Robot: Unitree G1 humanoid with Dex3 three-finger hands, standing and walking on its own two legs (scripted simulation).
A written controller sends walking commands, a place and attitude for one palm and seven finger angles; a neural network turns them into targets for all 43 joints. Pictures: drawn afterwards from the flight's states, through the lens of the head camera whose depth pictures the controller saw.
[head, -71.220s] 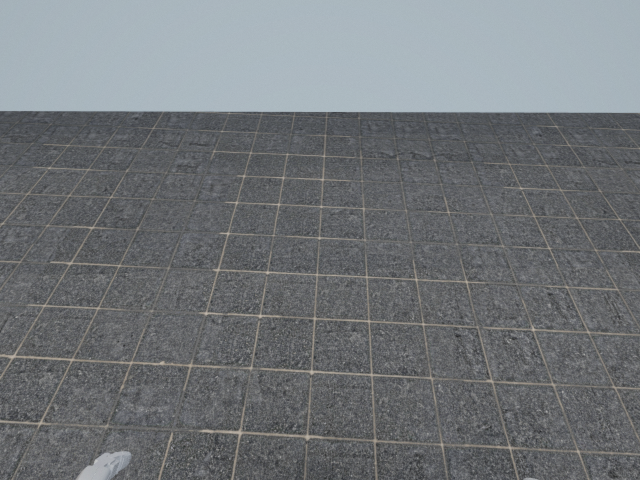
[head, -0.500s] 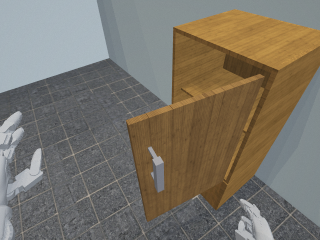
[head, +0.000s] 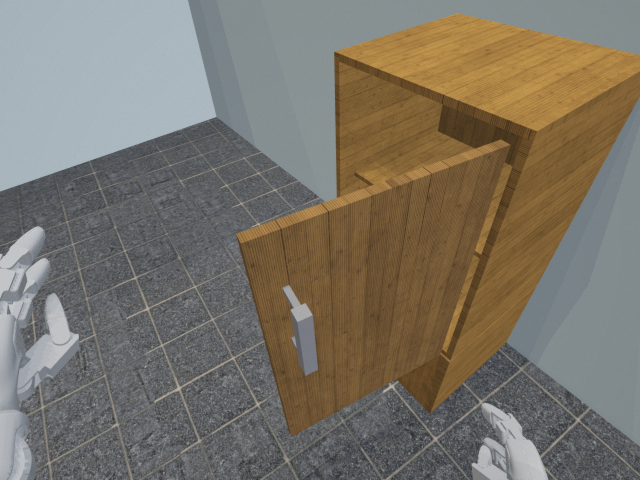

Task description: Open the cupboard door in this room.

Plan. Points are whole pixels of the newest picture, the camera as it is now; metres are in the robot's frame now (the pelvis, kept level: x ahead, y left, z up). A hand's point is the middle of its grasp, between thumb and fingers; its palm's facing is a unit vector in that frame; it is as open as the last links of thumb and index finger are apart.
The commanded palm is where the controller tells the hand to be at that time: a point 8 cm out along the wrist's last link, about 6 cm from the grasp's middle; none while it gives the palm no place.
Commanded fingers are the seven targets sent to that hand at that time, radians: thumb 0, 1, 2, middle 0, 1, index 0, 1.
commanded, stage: step back with the hand held close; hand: left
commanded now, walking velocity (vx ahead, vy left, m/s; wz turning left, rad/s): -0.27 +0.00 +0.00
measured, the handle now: (299, 330) +0.31 +0.08 +0.01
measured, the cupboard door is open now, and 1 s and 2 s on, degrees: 80 80 80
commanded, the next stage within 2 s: stop stepping back and stand still in 1.12 s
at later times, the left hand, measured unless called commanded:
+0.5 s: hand (15, 374) +0.15 +0.30 +0.16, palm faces +0.45 -0.75 -0.48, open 7.4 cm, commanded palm +0.09 +0.33 +0.17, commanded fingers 0.00 0.90 0.90 -0.20 -0.30 -0.20 -0.30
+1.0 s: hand out of the picture +0.09 +0.30 +0.16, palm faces +0.49 -0.74 -0.46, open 7.5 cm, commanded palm +0.03 +0.32 +0.17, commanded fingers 0.00 0.90 0.90 -0.20 -0.30 -0.20 -0.30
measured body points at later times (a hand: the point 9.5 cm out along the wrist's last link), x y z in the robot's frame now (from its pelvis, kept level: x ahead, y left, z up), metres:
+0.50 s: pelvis -0.05 +0.03 -0.01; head -0.04 +0.04 +0.44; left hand +0.12 +0.33 +0.19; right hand +0.13 -0.21 -0.08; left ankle -0.03 +0.11 -0.74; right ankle +0.02 -0.09 -0.74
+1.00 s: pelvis -0.11 +0.02 -0.01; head -0.08 +0.05 +0.44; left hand +0.06 +0.34 +0.19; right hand +0.06 -0.21 -0.09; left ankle -0.03 +0.11 -0.74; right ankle -0.22 -0.11 -0.72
